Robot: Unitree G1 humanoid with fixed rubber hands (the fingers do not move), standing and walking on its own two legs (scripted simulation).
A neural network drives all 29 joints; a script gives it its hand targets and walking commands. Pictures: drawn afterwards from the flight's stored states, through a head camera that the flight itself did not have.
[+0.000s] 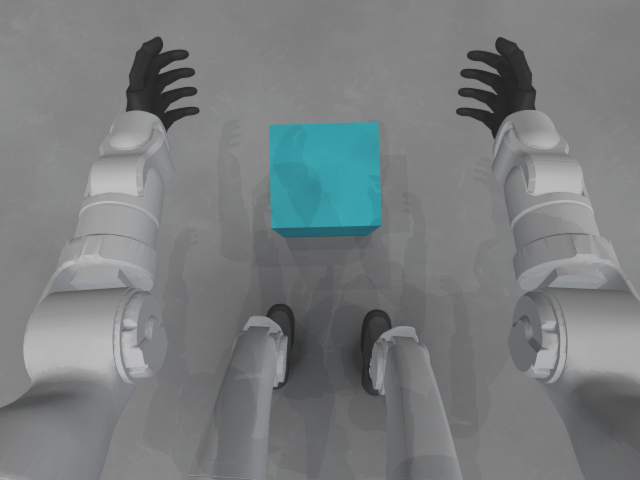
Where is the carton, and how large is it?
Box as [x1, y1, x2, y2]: [269, 122, 381, 237]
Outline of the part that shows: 377,122 269,125 271,228 284,237 366,235 381,225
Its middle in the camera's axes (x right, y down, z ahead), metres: +0.01 -0.12 +0.86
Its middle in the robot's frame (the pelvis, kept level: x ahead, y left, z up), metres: +0.52 +0.03 -0.52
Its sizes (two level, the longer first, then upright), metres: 0.210 0.200 0.250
